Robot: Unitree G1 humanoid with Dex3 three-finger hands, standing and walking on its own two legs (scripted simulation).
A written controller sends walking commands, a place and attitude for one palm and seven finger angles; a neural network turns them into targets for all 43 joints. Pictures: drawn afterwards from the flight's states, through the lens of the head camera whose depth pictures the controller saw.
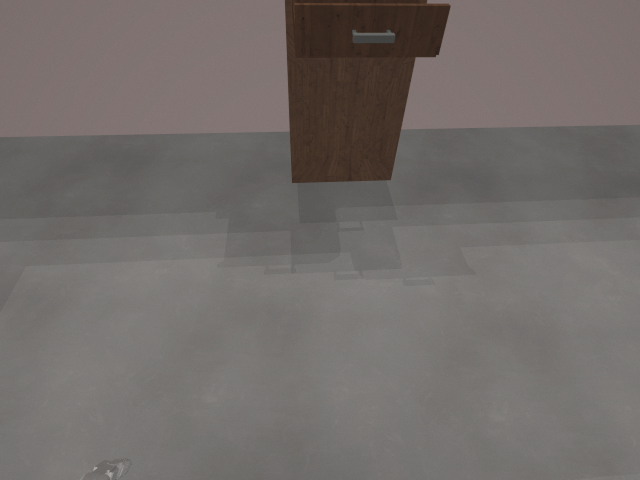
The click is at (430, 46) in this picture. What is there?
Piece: drawer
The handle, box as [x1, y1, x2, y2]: [352, 30, 394, 42]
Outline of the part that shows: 352,30 353,42 393,42 394,40 394,34 391,33 389,30 387,30 385,33 357,33 355,30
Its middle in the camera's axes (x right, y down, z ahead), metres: +0.15 -0.60 +1.14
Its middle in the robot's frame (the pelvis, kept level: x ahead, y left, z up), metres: +1.27 -0.08 +0.05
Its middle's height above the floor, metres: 0.82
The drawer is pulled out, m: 0.29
